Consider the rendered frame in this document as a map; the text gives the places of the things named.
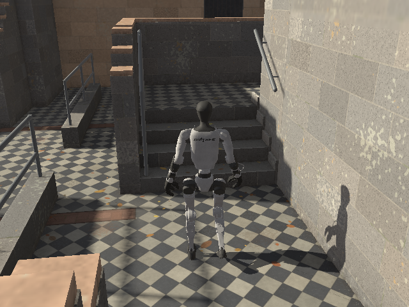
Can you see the left robot upper arm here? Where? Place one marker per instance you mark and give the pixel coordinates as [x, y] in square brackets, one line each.
[180, 147]

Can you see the right robot forearm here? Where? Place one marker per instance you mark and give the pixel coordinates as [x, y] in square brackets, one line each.
[234, 168]

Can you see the left robot forearm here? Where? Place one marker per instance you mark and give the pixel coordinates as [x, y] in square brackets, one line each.
[172, 171]

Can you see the right robot foot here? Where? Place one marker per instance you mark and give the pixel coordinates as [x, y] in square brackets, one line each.
[221, 253]

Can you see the robot left shin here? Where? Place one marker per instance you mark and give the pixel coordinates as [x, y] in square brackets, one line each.
[190, 228]

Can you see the right robot hand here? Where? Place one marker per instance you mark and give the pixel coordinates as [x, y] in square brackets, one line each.
[239, 180]

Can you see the left robot hand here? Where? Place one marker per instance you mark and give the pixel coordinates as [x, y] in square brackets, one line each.
[169, 186]

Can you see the right robot upper arm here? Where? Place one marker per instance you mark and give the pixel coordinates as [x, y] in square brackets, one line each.
[228, 146]

